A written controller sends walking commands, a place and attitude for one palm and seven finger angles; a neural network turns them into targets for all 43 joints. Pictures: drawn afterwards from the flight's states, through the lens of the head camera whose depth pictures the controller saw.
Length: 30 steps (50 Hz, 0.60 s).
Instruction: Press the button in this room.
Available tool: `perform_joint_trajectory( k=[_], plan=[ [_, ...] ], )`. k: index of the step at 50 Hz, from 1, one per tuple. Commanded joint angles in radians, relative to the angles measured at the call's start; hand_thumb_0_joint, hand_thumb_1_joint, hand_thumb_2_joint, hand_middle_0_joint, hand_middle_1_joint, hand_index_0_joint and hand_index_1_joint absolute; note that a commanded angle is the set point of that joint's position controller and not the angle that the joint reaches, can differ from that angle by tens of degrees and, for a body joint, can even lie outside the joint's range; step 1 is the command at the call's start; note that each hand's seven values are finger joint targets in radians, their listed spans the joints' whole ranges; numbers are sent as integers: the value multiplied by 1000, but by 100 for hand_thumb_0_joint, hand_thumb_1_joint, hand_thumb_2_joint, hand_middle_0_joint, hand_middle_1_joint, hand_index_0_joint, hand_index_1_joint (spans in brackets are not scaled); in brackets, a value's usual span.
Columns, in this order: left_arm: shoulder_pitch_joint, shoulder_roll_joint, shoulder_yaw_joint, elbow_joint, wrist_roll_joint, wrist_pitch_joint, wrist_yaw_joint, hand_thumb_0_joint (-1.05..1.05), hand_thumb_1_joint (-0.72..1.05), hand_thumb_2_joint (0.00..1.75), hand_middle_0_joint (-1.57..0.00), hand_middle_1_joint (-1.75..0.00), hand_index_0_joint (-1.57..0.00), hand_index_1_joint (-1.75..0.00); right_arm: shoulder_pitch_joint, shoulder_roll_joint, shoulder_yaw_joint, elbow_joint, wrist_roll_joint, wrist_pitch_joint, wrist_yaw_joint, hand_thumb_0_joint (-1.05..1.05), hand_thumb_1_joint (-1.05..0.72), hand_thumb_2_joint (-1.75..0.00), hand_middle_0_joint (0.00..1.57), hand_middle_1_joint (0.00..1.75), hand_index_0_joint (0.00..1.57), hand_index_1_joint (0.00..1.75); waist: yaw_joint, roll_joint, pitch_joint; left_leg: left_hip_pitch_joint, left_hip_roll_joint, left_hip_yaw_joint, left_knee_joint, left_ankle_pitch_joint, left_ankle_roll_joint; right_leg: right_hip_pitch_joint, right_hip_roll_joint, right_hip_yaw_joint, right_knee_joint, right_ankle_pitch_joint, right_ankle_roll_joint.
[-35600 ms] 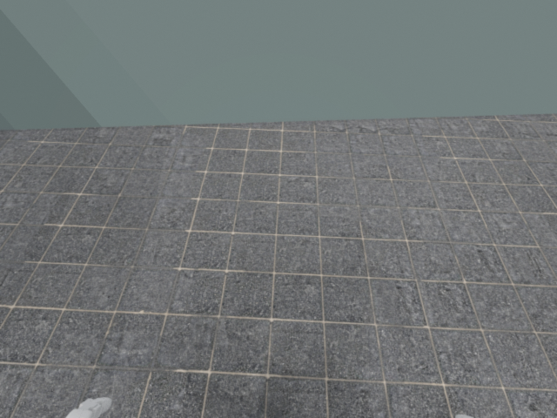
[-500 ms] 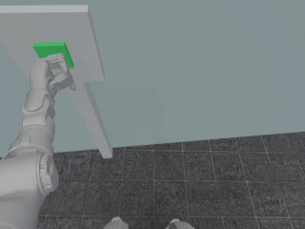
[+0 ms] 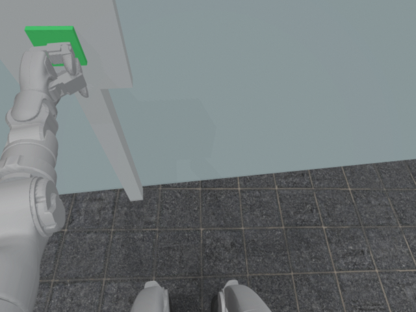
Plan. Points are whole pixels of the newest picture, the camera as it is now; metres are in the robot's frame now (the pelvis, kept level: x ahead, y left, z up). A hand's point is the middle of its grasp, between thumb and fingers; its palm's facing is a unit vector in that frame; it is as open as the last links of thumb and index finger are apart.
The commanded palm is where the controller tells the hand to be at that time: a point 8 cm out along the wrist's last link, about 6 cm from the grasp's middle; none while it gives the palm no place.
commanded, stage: pull the fist back off the button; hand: left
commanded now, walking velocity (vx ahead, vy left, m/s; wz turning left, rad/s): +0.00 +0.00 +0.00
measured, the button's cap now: (59, 43) +0.58 +0.22 +0.15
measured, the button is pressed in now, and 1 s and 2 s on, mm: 14 0 0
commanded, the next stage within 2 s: draw the hand back to the body in 1.04 s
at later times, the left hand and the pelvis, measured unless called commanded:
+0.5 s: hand (78, 85) +0.51 +0.19 +0.12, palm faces +0.04 -1.00 +0.01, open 2.7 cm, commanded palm +0.47 +0.23 +0.12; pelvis +0.01 +0.01 +0.00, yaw -1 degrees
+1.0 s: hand (71, 122) +0.43 +0.19 +0.11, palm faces +0.06 -1.00 +0.00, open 3.1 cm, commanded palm +0.41 +0.24 +0.12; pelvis +0.05 +0.00 +0.02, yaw +0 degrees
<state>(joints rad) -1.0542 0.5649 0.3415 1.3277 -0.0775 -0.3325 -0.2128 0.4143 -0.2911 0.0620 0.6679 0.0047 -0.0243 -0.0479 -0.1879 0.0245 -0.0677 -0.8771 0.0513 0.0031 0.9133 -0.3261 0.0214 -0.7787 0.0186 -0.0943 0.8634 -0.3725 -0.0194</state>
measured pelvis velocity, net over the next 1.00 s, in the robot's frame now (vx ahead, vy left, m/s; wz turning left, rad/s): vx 0.05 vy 0.00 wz -0.01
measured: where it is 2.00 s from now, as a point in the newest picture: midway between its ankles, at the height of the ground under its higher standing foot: outside the picture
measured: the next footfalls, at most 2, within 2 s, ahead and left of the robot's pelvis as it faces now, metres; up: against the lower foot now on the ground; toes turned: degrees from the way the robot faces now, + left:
none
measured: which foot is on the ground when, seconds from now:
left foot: down 0.00-1.00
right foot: down 0.00-1.00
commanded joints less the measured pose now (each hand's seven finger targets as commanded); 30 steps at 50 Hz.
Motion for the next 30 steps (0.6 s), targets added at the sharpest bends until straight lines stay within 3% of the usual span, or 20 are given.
perform_joint_trajectory(
  k=[1, 5, 7, 9, 11, 12, 14, 16, 17, 21, 23, 25, 26, 30],
  plan=[
    [-590, 250, 25, -222, -23, -35, 46, 0, 90, 90, -130, -150, -130, -150, 139, -190, -68, -62, 3, -34, -14, 0, -90, -90, 20, 30, 20, 30, -70, 95, -349, 305, -22, -72, -137, -151, 25, 0, 22, 85, -170, -71, 20],
    [-586, 250, 36, -228, -23, -29, 49, 0, 90, 90, -130, -150, -130, -150, 149, -190, -68, -63, -3, -42, -10, 0, -90, -90, 20, 30, 20, 30, -63, 93, -362, 305, -25, -77, -134, -146, 24, 0, 24, 81, -164, -68, 16],
    [-561, 279, 68, -225, -18, -29, 53, 0, 90, 90, -130, -150, -130, -150, 152, -191, -73, -68, -5, -39, -5, 0, -90, -90, 20, 30, 20, 30, -47, 83, -378, 304, -25, -74, -128, -125, 22, 16, 25, 80, -160, -59, 16],
    [-528, 270, 71, -244, -11, -33, 54, 0, 90, 90, -130, -150, -130, -150, 150, -188, -78, -77, -7, -35, 1, 0, -90, -90, 20, 30, 20, 30, -30, 97, -398, 321, -25, -71, -126, -108, 20, 18, 25, 76, -155, -50, 12],
    [-522, 215, 39, -268, -11, -40, 56, 0, 90, 90, -130, -150, -130, -150, 149, -182, -79, -78, -9, -32, 7, 0, -90, -90, 20, 30, 20, 30, -32, 109, -384, 362, -20, -84, -137, -91, 15, -6, 27, 63, -148, -37, 10],
    [-483, 218, 56, -269, -14, -39, 59, 0, 90, 90, -130, -150, -130, -150, 146, -185, -83, -82, -9, -30, 9, 0, -90, -90, 20, 30, 20, 30, -19, 96, -386, 367, -19, -83, -139, -98, 15, -4, 28, 63, -150, -41, 8],
    [-459, 203, 47, -270, -18, -35, 60, 0, 90, 90, -130, -150, -130, -150, 137, -184, -82, -87, -7, -27, 11, 0, -90, -90, 20, 30, 20, 30, -18, 76, -357, 349, -19, -79, -147, -119, 16, 4, 28, 64, -156, -51, 9],
    [-435, 214, 61, -322, -18, -46, 61, 0, 90, 90, -130, -150, -130, -150, 134, -182, -87, -96, -5, -23, 12, 0, -90, -90, 20, 30, 20, 30, -1, 88, -412, 382, -20, -72, -143, -62, 16, 38, 28, 66, -152, -19, 7],
    [-404, 183, 49, -325, -22, -46, 57, 0, 90, 90, -130, -150, -130, -150, 129, -177, -89, -98, -4, -20, 13, 0, -90, -90, 20, 30, 20, 30, 6, 86, -407, 397, -20, -70, -146, -52, 14, 38, 30, 61, -153, -12, 6],
    [-308, 170, 64, -342, -35, -46, 52, 0, 90, 90, -130, -150, -130, -150, 115, -170, -91, -110, 3, -8, 12, 0, -90, -90, 20, 30, 20, 30, 30, 51, -376, 394, -18, -60, -156, -12, 14, 79, 33, 59, -159, 18, 5],
    [-289, 133, 44, -391, -43, -50, 50, 0, 90, 90, -130, -150, -130, -150, 102, -162, -94, -116, 6, -4, 13, 0, -90, -90, 20, 30, 20, 30, 37, 71, -377, 422, -20, -53, -159, 12, 13, 87, 34, 58, -162, 38, 4],
    [-232, 134, 63, -437, -49, -60, 51, 0, 90, 90, -130, -150, -130, -150, 93, -160, -98, -125, 8, -1, 14, 0, -90, -90, 20, 30, 20, 30, 64, 80, -399, 459, -18, -56, -164, 61, 9, 108, 35, 52, -154, 68, -3],
    [-210, 89, 31, -460, -55, -60, 50, 0, 90, 90, -130, -150, -130, -150, 85, -154, -99, -131, 11, 0, 16, 0, -90, -90, 20, 30, 20, 30, 60, 83, -409, 486, -18, -55, -166, 82, 8, 106, 37, 50, -154, 84, -2],
    [-106, 44, 19, -540, -71, -59, 52, 0, 90, 90, -130, -150, -130, -150, 60, -145, -104, -143, 17, 6, 19, 0, -90, -90, 20, 30, 20, 30, 80, 63, -398, 517, -21, -43, -164, 164, 9, 156, 40, 52, -160, 164, -5]
  ],
)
